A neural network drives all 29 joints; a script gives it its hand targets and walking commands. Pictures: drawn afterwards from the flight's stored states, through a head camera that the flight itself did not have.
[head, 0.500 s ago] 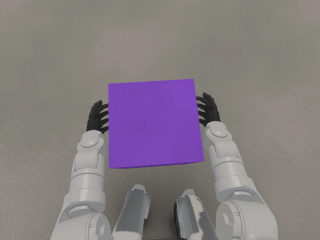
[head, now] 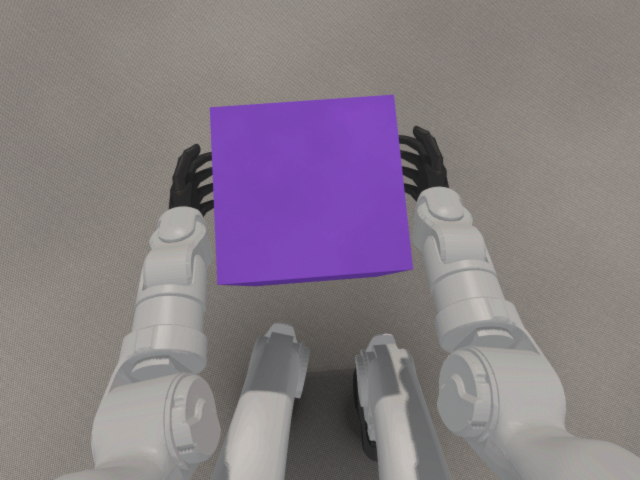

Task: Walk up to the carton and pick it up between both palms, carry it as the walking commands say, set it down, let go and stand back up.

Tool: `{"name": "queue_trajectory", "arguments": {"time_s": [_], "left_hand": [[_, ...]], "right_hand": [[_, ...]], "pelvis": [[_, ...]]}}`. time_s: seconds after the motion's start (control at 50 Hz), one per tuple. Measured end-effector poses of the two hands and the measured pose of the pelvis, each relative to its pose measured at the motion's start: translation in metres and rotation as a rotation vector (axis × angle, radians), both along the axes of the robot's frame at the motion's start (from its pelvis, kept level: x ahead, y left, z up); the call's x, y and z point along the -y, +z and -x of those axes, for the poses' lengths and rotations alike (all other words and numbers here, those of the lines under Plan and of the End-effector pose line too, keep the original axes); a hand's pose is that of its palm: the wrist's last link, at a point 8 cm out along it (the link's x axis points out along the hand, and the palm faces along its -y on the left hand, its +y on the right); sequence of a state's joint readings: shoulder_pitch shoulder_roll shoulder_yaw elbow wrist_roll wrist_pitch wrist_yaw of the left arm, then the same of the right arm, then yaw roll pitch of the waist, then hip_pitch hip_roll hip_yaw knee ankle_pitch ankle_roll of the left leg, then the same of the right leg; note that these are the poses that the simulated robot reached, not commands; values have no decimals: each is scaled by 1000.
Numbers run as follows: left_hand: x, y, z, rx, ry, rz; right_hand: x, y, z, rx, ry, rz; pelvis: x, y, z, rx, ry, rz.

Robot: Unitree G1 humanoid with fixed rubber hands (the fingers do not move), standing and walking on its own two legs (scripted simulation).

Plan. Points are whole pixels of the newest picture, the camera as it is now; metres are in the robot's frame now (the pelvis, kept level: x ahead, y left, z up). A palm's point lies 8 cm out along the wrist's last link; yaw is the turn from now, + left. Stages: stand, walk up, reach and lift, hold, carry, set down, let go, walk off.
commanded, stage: set down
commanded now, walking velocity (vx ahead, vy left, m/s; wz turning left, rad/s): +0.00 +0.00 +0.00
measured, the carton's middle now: (310, 209) +0.45 +0.06 -0.16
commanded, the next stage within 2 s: none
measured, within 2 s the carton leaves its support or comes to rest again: neither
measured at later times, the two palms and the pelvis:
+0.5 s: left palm (206, 210) +0.45 +0.21 -0.18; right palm (407, 195) +0.49 -0.09 -0.18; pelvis -0.02 +0.00 -0.07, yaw -1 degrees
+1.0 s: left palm (221, 211) +0.47 +0.21 -0.27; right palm (394, 200) +0.51 -0.08 -0.27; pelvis -0.02 +0.01 -0.13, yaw -1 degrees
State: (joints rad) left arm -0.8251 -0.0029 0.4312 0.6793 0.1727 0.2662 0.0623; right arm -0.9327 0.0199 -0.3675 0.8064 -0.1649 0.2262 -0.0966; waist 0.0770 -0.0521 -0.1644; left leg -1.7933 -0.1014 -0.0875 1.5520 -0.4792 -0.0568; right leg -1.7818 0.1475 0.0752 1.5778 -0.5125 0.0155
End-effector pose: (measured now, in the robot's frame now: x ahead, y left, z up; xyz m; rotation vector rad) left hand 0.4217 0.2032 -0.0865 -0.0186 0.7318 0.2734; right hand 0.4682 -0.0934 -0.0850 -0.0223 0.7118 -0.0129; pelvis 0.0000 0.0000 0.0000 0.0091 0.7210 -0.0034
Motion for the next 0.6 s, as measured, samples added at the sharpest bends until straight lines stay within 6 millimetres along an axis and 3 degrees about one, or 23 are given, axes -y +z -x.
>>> {"name": "queue_trajectory", "arguments": {"time_s": [0.6], "left_hand": [[-9, -112, -31, -17, -19, 5]], "right_hand": [[-8, -110, -27, -16, -13, 14]], "pelvis": [[-6, -80, 21, -56, -3, 9]]}}
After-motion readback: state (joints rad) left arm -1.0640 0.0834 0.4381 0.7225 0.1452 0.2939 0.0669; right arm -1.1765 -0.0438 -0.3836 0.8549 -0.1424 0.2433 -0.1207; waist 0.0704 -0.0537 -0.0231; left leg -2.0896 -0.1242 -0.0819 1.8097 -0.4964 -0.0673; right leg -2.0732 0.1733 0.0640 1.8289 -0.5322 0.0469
